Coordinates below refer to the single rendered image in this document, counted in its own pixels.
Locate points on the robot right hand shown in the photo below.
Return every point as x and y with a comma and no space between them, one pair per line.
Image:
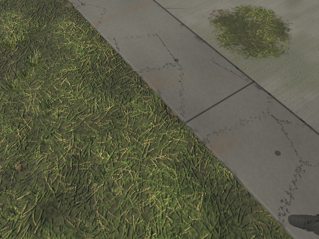
308,222

